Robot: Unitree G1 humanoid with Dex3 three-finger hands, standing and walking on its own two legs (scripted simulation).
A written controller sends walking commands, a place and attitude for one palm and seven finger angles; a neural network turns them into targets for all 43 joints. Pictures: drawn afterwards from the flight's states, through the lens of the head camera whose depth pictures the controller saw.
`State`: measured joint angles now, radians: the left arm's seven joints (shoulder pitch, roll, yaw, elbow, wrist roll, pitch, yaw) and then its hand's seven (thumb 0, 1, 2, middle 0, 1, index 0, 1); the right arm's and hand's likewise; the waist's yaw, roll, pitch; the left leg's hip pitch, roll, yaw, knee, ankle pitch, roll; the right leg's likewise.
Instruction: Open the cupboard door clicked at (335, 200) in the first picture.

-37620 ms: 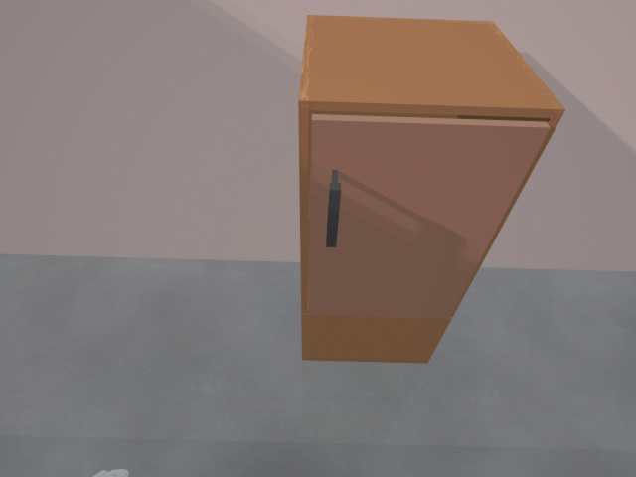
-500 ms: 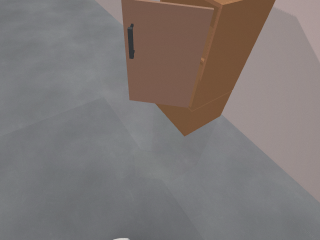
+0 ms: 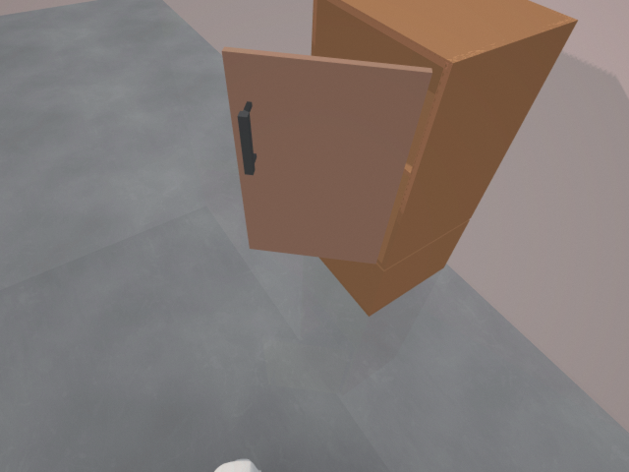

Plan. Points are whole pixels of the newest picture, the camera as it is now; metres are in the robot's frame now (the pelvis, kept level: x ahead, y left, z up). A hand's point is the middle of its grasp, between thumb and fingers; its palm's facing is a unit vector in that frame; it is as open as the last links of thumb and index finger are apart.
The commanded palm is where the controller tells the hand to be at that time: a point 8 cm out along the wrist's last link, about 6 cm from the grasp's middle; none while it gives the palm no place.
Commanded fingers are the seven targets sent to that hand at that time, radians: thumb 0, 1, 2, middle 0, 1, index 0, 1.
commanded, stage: take the last steps up to it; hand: left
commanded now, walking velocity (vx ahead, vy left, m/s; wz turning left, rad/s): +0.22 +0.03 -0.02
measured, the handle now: (249, 139) +0.73 +0.19 -0.02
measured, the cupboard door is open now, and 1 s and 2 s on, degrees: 49 49 49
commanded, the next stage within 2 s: come to a stop and stand still in 0.18 s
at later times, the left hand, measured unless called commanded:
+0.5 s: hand (209, 403) +0.24 +0.18 -0.17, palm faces -0.01 -0.98 -0.21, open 7.3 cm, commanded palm none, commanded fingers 0.00 0.90 0.90 -0.20 -0.30 -0.20 -0.30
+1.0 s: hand (173, 446) +0.18 +0.22 -0.18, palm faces +0.04 -0.97 -0.23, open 7.3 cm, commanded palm none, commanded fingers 0.00 0.90 0.90 -0.20 -0.30 -0.20 -0.30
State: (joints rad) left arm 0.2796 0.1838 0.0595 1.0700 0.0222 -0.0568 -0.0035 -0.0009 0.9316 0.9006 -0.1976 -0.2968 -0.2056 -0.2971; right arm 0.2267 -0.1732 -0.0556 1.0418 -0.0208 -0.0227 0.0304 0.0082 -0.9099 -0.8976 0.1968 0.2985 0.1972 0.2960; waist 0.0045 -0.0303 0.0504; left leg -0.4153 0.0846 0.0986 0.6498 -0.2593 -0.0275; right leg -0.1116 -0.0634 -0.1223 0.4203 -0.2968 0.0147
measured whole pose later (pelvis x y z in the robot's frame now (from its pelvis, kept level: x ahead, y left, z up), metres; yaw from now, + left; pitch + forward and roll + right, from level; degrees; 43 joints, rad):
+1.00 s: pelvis +0.15 +0.02 -0.01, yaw -1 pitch +1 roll +1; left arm 0.22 0.23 0.05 1.04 0.01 0.04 0.01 0.00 0.91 0.90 -0.19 -0.30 -0.20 -0.30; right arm 0.18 -0.15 -0.02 1.02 -0.02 0.02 -0.03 0.00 -0.90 -0.90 0.20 0.30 0.20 0.30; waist 0.02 -0.05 0.06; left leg -0.27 0.02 0.07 0.50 -0.24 0.00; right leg -0.18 -0.02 0.01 0.52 -0.33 -0.01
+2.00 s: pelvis +0.16 +0.02 -0.01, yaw -1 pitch -1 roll +0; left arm 0.28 0.16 -0.01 1.06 0.02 -0.01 0.05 0.00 0.91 0.90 -0.20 -0.30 -0.20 -0.30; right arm 0.25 -0.17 -0.01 1.03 -0.01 -0.01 -0.02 0.01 -0.93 -0.90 0.20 0.30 0.20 0.30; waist 0.00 0.01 0.02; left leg -0.25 0.03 0.06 0.57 -0.30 0.00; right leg -0.14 0.00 0.01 0.54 -0.37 0.00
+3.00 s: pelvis +0.09 +0.00 -0.10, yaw +1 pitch +13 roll -3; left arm 0.23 0.33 0.29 0.15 -0.34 -0.35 -0.48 0.01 0.31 0.65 -0.24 -0.68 -0.25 -0.68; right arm 0.22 -0.21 0.02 0.59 0.04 -0.23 -0.08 0.01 -0.90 -0.90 0.20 0.30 0.20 0.30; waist 0.02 0.03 -0.12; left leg -0.99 0.07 -0.06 1.21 -0.45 -0.03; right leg -0.85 0.03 -0.11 1.19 -0.57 -0.04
